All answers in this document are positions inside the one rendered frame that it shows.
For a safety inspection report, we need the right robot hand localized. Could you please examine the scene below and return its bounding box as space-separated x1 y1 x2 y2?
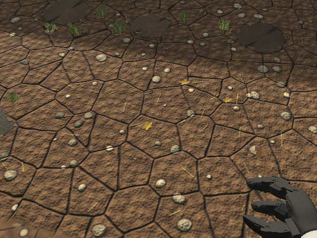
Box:
243 175 317 238

